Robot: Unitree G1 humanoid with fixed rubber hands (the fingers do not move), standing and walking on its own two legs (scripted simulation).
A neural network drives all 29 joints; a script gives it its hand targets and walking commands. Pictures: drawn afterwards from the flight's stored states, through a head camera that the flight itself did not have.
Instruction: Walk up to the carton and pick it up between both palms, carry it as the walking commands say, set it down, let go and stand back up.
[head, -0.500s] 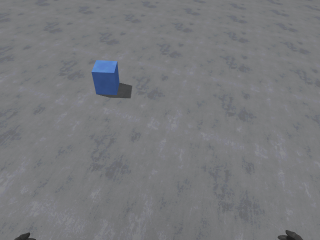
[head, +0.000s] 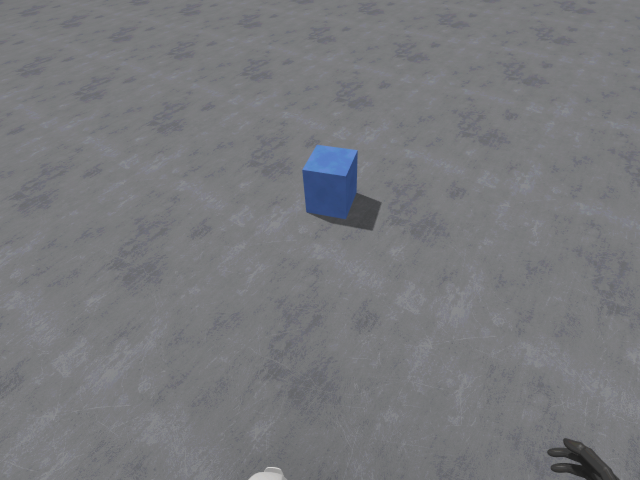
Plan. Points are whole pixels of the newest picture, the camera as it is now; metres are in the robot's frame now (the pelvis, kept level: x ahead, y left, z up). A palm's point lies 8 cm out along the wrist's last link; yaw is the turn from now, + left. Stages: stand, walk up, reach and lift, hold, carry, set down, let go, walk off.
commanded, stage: walk up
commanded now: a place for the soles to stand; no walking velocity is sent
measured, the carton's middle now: (331, 181) +1.55 +0.12 -0.66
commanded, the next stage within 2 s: none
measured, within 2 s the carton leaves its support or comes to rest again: neither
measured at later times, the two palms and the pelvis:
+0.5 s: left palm (123, 355) +0.33 +0.37 -0.10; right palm (557, 365) +0.35 -0.31 -0.08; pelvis +0.25 +0.03 -0.02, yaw +5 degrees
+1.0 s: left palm (135, 302) +0.43 +0.39 -0.10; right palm (484, 221) +0.65 -0.26 -0.07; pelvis +0.46 +0.04 -0.02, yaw +10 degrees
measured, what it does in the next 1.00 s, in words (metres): walks ahead: left foot, then right foot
